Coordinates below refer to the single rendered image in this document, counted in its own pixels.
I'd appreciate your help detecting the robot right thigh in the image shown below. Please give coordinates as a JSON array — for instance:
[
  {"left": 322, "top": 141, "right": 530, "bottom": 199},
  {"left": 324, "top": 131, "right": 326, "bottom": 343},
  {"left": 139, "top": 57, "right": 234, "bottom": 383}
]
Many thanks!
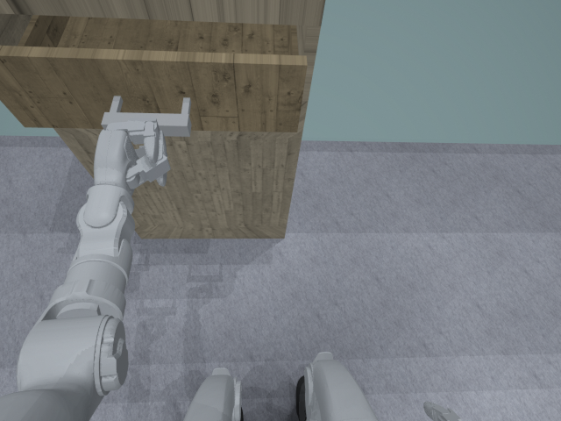
[{"left": 304, "top": 360, "right": 379, "bottom": 421}]

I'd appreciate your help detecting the handle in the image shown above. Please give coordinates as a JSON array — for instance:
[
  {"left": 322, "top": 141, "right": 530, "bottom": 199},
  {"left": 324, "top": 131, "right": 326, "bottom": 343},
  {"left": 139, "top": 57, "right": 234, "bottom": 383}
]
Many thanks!
[{"left": 101, "top": 96, "right": 191, "bottom": 137}]

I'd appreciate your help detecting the robot left upper arm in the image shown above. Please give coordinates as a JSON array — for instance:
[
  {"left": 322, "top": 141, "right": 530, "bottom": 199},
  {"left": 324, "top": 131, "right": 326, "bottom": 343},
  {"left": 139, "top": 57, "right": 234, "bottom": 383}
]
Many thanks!
[{"left": 0, "top": 315, "right": 129, "bottom": 421}]

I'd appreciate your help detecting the drawer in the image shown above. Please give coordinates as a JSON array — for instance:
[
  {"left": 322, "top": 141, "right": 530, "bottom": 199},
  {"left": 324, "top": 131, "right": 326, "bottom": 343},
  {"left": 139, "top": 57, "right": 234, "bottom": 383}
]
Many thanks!
[{"left": 0, "top": 15, "right": 308, "bottom": 132}]

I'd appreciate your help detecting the robot left hand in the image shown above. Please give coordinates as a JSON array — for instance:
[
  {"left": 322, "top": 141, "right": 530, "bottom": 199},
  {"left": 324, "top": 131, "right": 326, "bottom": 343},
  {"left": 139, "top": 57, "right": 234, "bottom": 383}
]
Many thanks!
[{"left": 94, "top": 117, "right": 171, "bottom": 196}]

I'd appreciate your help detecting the cabinet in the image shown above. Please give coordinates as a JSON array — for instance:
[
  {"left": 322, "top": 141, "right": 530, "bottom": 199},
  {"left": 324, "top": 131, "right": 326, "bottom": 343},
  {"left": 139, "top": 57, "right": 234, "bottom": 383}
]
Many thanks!
[{"left": 0, "top": 0, "right": 325, "bottom": 239}]

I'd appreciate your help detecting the robot right shin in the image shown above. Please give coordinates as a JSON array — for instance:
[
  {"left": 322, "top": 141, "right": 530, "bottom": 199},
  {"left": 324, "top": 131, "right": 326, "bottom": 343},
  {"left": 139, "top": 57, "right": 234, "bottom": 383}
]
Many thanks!
[{"left": 305, "top": 352, "right": 333, "bottom": 421}]

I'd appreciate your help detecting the robot right hand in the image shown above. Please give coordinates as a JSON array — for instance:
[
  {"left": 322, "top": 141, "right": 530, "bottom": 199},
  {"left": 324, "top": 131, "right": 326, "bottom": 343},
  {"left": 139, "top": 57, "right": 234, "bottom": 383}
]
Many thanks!
[{"left": 423, "top": 402, "right": 461, "bottom": 421}]

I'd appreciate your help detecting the left robot forearm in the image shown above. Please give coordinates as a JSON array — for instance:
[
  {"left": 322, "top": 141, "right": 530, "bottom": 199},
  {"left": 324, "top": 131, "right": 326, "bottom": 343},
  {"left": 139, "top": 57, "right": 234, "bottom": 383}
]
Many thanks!
[{"left": 17, "top": 184, "right": 135, "bottom": 392}]

